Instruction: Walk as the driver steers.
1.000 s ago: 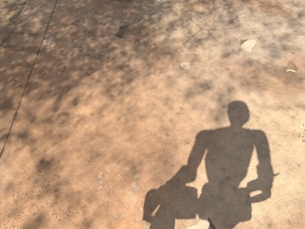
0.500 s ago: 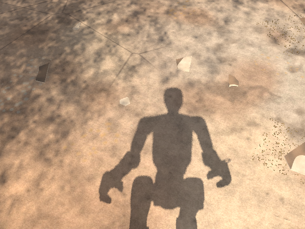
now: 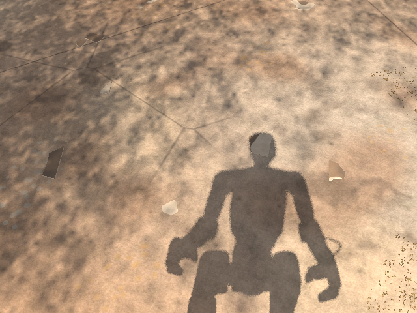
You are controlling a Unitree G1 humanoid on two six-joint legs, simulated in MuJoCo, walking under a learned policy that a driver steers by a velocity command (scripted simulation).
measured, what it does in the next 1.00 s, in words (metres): walks ahead, turning left: left foot, then right foot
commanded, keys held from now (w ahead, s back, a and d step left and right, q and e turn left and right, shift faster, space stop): w+q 0.86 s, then w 0.14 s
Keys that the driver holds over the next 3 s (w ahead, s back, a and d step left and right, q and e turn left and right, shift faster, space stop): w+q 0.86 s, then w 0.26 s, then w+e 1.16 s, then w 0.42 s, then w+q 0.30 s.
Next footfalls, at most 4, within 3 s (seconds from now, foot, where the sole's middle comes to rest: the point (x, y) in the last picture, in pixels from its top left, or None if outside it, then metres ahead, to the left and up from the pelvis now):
0.36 left None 0.32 0.12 -0.78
0.88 right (203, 263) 0.66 0.08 -0.78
1.36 left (116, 250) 0.72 0.39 -0.78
1.88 right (149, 173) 1.06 0.30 -0.78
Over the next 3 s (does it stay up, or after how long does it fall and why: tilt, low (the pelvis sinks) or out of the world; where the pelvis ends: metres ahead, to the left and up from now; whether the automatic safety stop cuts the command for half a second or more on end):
stays up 1.48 0.35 -0.02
